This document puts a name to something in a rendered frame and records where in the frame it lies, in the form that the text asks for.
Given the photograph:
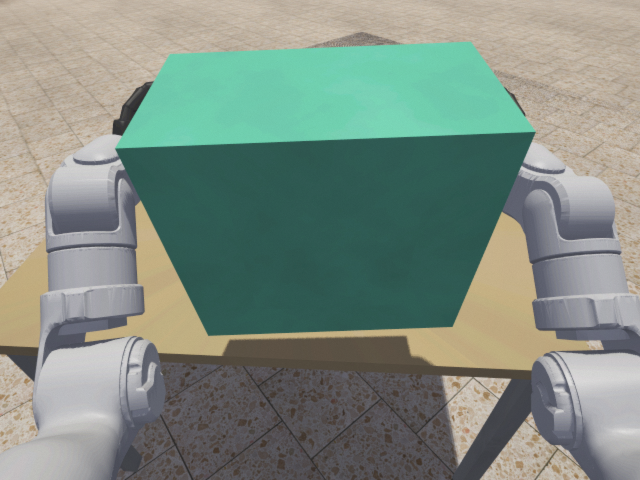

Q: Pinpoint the left robot upper arm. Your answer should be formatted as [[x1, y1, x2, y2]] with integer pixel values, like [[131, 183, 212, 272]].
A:
[[0, 336, 166, 480]]

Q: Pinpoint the left robot forearm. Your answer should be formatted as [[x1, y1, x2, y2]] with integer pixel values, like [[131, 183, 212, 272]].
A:
[[32, 134, 145, 431]]

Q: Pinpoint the table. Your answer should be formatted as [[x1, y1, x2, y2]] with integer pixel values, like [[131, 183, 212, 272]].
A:
[[0, 201, 590, 480]]

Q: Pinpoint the right robot forearm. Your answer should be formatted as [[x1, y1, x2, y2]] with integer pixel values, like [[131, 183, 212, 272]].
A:
[[502, 142, 640, 354]]

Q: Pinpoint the right robot upper arm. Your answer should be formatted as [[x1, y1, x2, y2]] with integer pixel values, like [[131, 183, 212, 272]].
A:
[[531, 349, 640, 480]]

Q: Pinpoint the right robot hand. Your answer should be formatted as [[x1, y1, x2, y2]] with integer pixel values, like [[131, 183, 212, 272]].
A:
[[504, 87, 525, 116]]

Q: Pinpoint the left robot hand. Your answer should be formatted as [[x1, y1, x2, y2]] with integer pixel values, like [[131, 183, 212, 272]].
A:
[[112, 81, 154, 136]]

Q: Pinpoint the carton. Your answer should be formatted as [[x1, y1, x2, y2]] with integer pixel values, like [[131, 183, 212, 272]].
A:
[[115, 42, 536, 336]]

